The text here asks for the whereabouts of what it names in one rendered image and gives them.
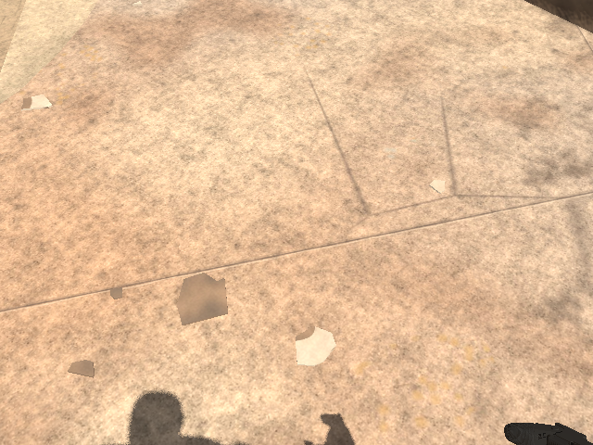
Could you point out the robot right hand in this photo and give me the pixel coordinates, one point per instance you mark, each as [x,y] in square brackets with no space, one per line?
[541,434]

